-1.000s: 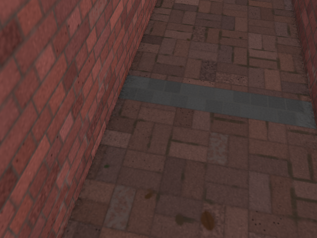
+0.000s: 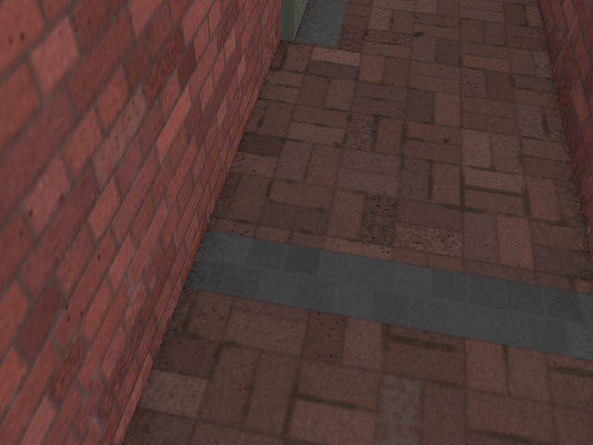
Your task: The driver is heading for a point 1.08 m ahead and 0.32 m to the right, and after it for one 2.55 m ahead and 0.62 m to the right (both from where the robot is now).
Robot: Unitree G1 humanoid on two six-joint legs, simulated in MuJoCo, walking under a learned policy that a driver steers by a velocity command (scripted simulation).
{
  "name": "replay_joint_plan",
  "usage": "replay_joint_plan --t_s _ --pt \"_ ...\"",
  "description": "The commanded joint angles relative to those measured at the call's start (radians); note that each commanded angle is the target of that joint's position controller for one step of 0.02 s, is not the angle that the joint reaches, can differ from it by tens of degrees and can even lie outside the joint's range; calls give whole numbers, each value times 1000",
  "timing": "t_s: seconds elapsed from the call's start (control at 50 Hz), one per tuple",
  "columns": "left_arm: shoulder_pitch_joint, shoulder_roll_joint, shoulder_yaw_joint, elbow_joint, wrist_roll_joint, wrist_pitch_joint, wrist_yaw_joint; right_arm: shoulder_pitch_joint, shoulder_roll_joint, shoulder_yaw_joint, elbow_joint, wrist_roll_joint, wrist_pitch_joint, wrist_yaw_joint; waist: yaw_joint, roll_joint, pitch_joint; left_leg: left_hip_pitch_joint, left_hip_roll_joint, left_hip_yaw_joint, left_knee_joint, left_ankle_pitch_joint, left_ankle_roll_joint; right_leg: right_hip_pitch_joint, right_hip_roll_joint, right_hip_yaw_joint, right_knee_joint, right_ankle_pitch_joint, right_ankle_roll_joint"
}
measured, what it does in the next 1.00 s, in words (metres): walks ahead: right foot, then left foot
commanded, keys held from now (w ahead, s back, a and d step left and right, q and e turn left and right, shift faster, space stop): w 1.00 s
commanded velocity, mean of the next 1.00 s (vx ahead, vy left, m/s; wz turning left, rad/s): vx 0.50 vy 0.00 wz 0.00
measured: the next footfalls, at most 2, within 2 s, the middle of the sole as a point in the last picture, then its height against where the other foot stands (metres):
right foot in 0.26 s outside the picture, level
left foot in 0.84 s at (293, 406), level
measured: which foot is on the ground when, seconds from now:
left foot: down 0.00-0.26, up 0.28-0.82, down 0.84-1.00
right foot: up 0.00-0.24, down 0.26-0.86, up 0.88-1.00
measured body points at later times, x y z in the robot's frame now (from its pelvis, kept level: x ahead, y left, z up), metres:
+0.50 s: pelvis +0.28 -0.12 -0.01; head +0.29 -0.13 +0.44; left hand +0.33 +0.15 -0.13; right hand +0.40 -0.39 -0.13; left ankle +0.31 +0.05 -0.66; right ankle +0.29 -0.18 -0.75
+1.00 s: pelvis +0.53 -0.10 -0.01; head +0.54 -0.08 +0.44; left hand +0.60 +0.18 -0.14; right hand +0.62 -0.38 -0.11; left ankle +0.56 -0.01 -0.75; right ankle +0.47 -0.24 -0.66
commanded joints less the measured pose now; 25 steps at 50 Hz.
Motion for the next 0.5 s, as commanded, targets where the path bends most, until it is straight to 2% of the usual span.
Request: replay_joint_plan --t_s 0.02,0.04,0.08,0.16,0.18,0.2,0.22,0.24,0.26,0.28,0.3,0.32,0.34,0.36,0.38,0.4,0.42,0.46,0.5 --pt "-37 14 8 -71 10 2 -9 -2 -143 -24 -47 9 -1 -34 26 131 74 -106 240 -136 -159 93 150 -38 -6 -27 -144 190 33" --pt "-79 4 5 -84 8 -1 -16 13 -149 -25 -45 13 4 -42 15 132 74 -99 230 -114 -148 104 133 -18 8 -39 -228 246 33" --pt "-147 -4 -1 -108 3 -22 -23 43 -174 -32 -49 22 0 -34 -13 138 66 -88 220 -88 -133 94 122 60 44 -75 -378 312 35" --pt "-220 33 5 -161 -6 -33 -43 60 -206 -47 -38 35 13 -35 -6 169 94 42 310 -114 -88 59 96 57 52 -35 -495 227 3" --pt "-218 45 7 -170 -9 -37 -48 50 -220 -54 -44 31 23 -35 3 182 91 71 323 -116 -60 86 90 65 57 -44 -505 173 -18" --pt "-189 66 13 -161 -10 -36 -53 30 -209 -53 -44 30 33 -29 12 195 70 93 319 -112 -3 156 81 106 74 -58 -525 137 -41" --pt "-120 84 22 -152 -13 -38 -58 24 -195 -48 -48 32 39 -28 52 197 14 105 311 -103 76 270 70 214 95 -76 -531 94 -58" --pt "24 117 44 -110 -12 -37 -58 19 -185 -43 -47 26 48 -26 123 169 -65 77 269 -69 252 406 50 388 136 -110 -533 61 -83" --pt "204 168 66 -66 -5 -31 -51 34 -146 -25 -58 15 49 -27 195 76 -185 -68 224 -30 527 323 13 652 67 -28 -524 67 -122" --pt "263 257 74 -57 -5 -20 -45 128 -28 12 -78 -32 35 -22 125 -272 -275 -362 76 -24 885 -403 -34 904 -136 276 -508 157 -191" --pt "300 255 72 -56 9 -22 -53 249 31 34 -76 29 4 -8 95 -360 -420 -586 -16 -169 1131 -481 -28 1052 -288 774 -763 -218 -339" --pt "238 162 55 -69 6 -28 -50 108 -113 1 -82 68 -17 -5 117 -138 -269 -687 49 -208 1216 -383 -16 952 -248 713 -802 -280 -286" --pt "151 135 44 -87 0 -30 -45 -20 -161 -10 -120 65 -23 -7 106 -47 -150 -698 103 -171 1180 -271 -1 807 -208 526 -782 -171 -234" --pt "64 115 32 -109 11 -31 -46 -50 -160 -13 -114 40 -16 -16 62 32 -105 -611 162 -161 1107 -174 -7 658 -164 396 -787 6 -213" --pt "23 94 26 -117 24 -34 -46 -48 -151 -18 -116 23 -5 -20 30 6 -87 -545 189 -164 1042 -129 -12 574 -128 322 -807 94 -214" --pt "19 66 16 -107 36 -42 -43 -46 -139 -18 -112 22 9 -15 16 -28 -75 -494 199 -163 1001 -95 -16 535 -93 259 -839 124 -205" --pt "26 56 15 -97 30 -45 -37 -39 -133 -23 -112 27 17 -11 10 -35 -71 -469 195 -154 978 -79 -20 520 -73 215 -861 162 -210" --pt "42 83 20 -75 17 -46 -32 -53 -92 -18 -119 24 34 -13 -11 -10 -30 -482 185 -130 918 -62 -33 496 -59 147 -875 265 -224" --pt "72 100 25 -62 14 -41 -23 -117 -83 -16 -143 13 41 -14 7 11 0 -535 188 -123 821 -2 -50 516 -61 114 -894 320 -228"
